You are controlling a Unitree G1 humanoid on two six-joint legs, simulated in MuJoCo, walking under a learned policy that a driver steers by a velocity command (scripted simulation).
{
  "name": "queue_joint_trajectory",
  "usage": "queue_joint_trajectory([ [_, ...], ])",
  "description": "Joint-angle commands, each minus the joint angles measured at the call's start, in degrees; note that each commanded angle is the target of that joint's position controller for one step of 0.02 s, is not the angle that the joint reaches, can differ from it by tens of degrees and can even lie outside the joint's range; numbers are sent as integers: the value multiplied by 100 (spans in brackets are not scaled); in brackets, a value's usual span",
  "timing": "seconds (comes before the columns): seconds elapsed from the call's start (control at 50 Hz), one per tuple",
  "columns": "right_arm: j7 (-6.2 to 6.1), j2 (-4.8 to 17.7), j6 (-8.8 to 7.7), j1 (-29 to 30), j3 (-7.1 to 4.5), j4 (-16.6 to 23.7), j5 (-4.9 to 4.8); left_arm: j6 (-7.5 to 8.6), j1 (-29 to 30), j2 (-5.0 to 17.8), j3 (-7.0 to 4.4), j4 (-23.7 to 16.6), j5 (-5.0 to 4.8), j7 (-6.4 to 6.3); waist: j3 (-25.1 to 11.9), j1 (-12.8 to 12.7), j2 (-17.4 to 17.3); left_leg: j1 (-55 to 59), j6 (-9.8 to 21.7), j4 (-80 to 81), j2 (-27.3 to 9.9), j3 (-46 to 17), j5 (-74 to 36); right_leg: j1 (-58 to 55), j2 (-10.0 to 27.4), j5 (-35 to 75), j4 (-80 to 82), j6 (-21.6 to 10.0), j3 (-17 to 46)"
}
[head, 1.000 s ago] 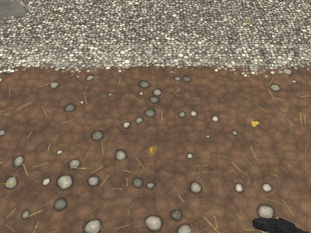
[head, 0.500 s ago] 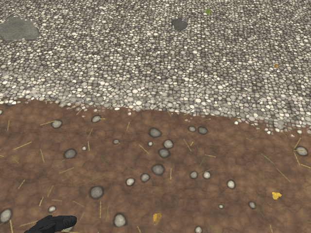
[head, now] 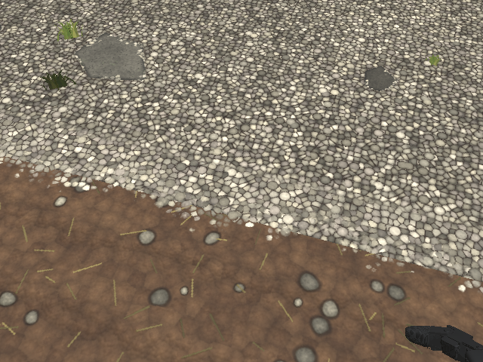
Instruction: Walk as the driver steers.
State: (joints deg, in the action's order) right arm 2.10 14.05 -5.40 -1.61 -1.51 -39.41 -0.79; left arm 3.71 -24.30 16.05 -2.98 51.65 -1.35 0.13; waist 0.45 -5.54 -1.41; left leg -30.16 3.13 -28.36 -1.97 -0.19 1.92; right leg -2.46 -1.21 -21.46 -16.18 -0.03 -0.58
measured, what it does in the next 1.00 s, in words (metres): walks ahead, turning right: left foot, then right foot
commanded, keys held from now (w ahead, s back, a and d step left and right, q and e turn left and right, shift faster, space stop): w+e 0.76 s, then w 0.24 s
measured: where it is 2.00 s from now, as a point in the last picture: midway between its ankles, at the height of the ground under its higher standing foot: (365, 234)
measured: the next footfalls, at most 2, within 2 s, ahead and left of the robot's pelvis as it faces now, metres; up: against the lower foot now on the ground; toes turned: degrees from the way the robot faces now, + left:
left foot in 0.02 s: +0.18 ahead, +0.12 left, +0.00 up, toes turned +1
right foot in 0.56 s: +0.43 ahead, -0.16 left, +0.00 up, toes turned -20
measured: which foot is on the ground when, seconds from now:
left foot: up 0.00-0.00, down 0.02-0.58, up 0.60-1.00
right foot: down 0.00-0.04, up 0.06-0.54, down 0.56-1.00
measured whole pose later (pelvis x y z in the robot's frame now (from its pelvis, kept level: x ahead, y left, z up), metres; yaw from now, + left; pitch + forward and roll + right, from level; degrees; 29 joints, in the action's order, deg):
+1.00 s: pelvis +0.54 -0.10 +0.01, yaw -28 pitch +2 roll -1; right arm 1.8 15.4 -6.0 -3.5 -2.3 -41.8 -0.2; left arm 3.1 -19.8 15.9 -3.9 42.3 -1.0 -0.2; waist 0.5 -4.1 -2.4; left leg -32.2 -0.8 -30.1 -2.3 -2.2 -1.6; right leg 3.3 -5.1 -20.2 -21.6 -3.2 7.0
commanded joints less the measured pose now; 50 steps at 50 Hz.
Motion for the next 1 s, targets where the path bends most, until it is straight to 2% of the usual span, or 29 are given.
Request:
queue_joint_trajectory([
  [0.02,-80,1188,-103,-1666,-466,-30,75,5,262,784,-111,-388,74,-46,-1113,1258,395,2910,492,-49,-322,-307,-47,1115,987,3744,-2191,-573,435],
  [0.04,-128,1762,-50,-2374,-615,-122,185,105,-308,166,78,-532,101,-26,-2038,1231,-842,5326,1254,2,-1871,-2551,471,3499,136,1444,-4496,-139,-22],
  [0.06,-127,1410,-1,-2577,-522,-179,118,205,-391,272,71,-434,26,-7,-2522,1290,-1327,5444,1461,753,-2295,-3988,1140,4246,-57,-1184,-5474,-122,721],
  [0.08,-136,1102,5,-2253,-417,-184,76,230,72,794,-95,-543,-137,3,-1558,1273,-845,4684,1184,926,-2095,-3262,1534,4706,244,-897,-5873,-164,865],
  [0.1,-141,933,1,-1825,-355,-139,56,216,458,800,-106,-658,-142,-8,-940,1107,-576,3823,1002,1103,-1882,-2483,1427,4701,522,-389,-5722,-183,675],
  [0.12,-116,746,-23,-1432,-300,-145,82,169,640,728,-121,-693,-64,-31,-489,913,-365,3036,912,1382,-1645,-1947,1185,4499,697,4,-5408,-158,610],
  [0.16,-81,556,-118,-1016,-271,-184,143,-17,395,517,-149,-605,-34,-49,-179,561,-575,2127,794,1826,-1338,-1152,733,3869,913,489,-5097,-118,649],
  [0.18,-76,558,-162,-953,-290,-230,156,-89,319,385,-138,-575,-41,-49,-118,485,-519,1940,821,1962,-1298,-861,426,3782,913,642,-5081,-85,634],
  [0.22,-96,658,-221,-959,-340,-346,184,-166,444,331,-159,-664,-22,-68,16,422,-340,1875,836,2088,-1283,-382,-133,3989,921,1073,-4900,-28,719],
  [0.28,-184,746,-201,-1108,-378,-516,194,-142,823,284,-168,-827,11,-29,121,490,-190,2152,777,2108,-1206,199,-625,4310,875,1933,-4099,16,763],
  [0.36,-268,945,-122,-1322,-424,-646,137,-92,1644,111,-81,-1117,37,136,341,805,-54,2438,646,2142,-1192,746,-670,4177,799,2686,-2808,-66,274],
  [0.44,-292,1109,57,-1687,-491,-827,37,-95,2269,111,-51,-1515,22,278,538,1021,-13,3361,591,1826,-1474,929,-1082,4543,720,2167,-2218,-249,-14],
  [0.46,-298,1148,108,-1705,-507,-849,9,-98,2332,137,-60,-1603,19,312,529,998,-49,3540,546,1659,-1523,986,-1428,4517,661,1911,-2138,-321,-115],
  [0.5,-330,1296,187,-1587,-546,-816,-24,-121,2180,282,-136,-1702,15,352,272,786,-256,3714,410,1031,-1520,1170,-3159,3948,342,1338,-2070,-525,-450],
  [0.52,-354,1379,229,-1531,-568,-790,-41,-141,1865,417,-211,-1678,10,351,17,572,-390,3732,342,466,-1489,1240,-4108,3433,111,1041,-2097,-649,-619],
  [0.54,-372,1426,271,-1449,-573,-768,-55,-152,1196,645,-342,-1545,-8,329,-351,173,-393,3542,237,-487,-1367,1339,-4556,2519,-142,1039,-1902,-818,-710],
  [0.56,-388,1351,261,-1398,-529,-728,-62,-174,259,1010,-542,-1316,-6,238,-841,-322,-192,2725,11,-1854,-1119,1432,-3860,951,-242,1445,-1486,-1061,-470],
  [0.58,-345,724,161,-1784,-333,-476,157,-209,-169,1695,-713,-1221,-12,115,-1377,-99,1118,374,-326,-3991,-458,1369,101,-1189,1178,1462,-1466,-1789,1924],
  [0.6,-249,522,-90,-1759,-199,-301,116,-119,-72,1718,-640,-1420,5,143,-2242,98,1340,-1054,-447,-5271,487,10,3286,-2135,2134,664,-395,-2652,4834],
  [0.62,-165,978,-252,-1023,-324,-148,-124,-58,-60,1242,-498,-1400,56,181,-1834,-216,710,-1685,-302,-5390,141,-563,2884,-1937,1991,651,-96,-2270,4273],
  [0.64,-148,942,-326,-795,-296,-47,-183,-16,206,1034,-433,-1390,49,181,-1115,-43,557,-1770,-183,-4978,-95,-483,2377,-1137,1777,968,-99,-2032,3424],
  [0.66,-191,903,-336,-818,-301,-119,-54,-6,632,857,-375,-1456,32,176,-660,259,141,-1451,-193,-4435,-330,-453,2016,-227,1504,1503,-66,-1824,2772],
  [0.68,-219,988,-280,-910,-359,-173,58,-2,955,668,-310,-1559,73,152,-457,479,216,-1013,-241,-4021,-487,-454,1787,452,1316,2027,36,-1724,2334],
  [0.7,-210,987,-195,-1023,-381,-185,87,-3,1104,624,-287,-1649,115,130,-390,625,307,-682,-301,-3848,-537,-460,1647,883,1180,2246,174,-1704,2165],
  [0.74,-219,836,-76,-1084,-363,-163,149,28,1106,745,-320,-1653,93,77,-343,715,305,-484,-498,-3418,-496,-339,1423,1347,1058,2763,302,-1752,1866],
  [0.78,-238,700,-22,-792,-311,-62,170,35,975,862,-349,-1594,83,-3,-215,660,343,-551,-665,-2720,-425,-247,890,1572,928,2931,366,-1688,1527],
  [0.86,-153,470,-67,-13,-178,69,120,12,622,807,-319,-1397,51,-65,-117,252,597,-98,-686,-933,-174,-124,-700,1650,660,2266,305,-1314,1085],
  [0.94,-49,677,-144,414,-217,238,30,8,291,861,-324,-1183,22,-46,60,67,671,-156,-475,-297,-90,-222,-696,1079,1051,1794,56,-1263,1494],
  [1.0,-4,840,-199,205,-284,254,37,-40,306,901,-346,-1106,41,-65,106,241,825,-2,-199,-60,-42,-199,-22,602,1325,2174,-285,-1127,1782],
])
